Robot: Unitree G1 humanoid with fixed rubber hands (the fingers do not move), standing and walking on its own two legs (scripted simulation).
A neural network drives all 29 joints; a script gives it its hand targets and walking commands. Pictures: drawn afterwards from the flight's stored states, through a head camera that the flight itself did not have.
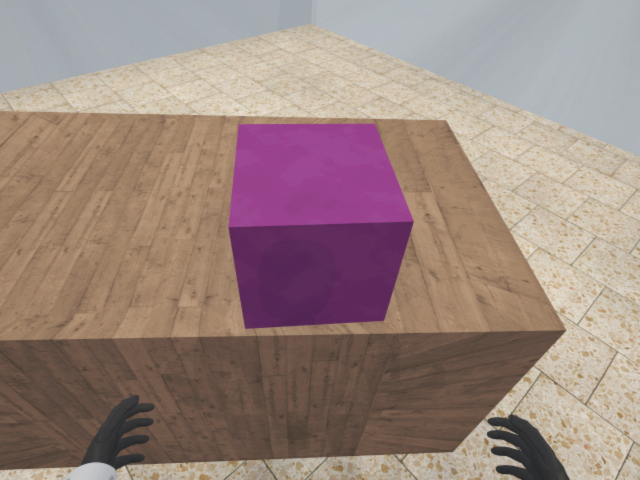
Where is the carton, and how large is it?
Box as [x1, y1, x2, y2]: [228, 124, 413, 328]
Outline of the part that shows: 239,124 228,227 245,328 383,320 413,220 375,125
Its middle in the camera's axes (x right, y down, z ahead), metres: -0.01 -0.03 +0.67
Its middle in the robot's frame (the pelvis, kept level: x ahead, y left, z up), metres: +0.54 +0.01 +0.02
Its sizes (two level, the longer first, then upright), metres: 0.259 0.239 0.234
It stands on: a pedestal, 0.68 m high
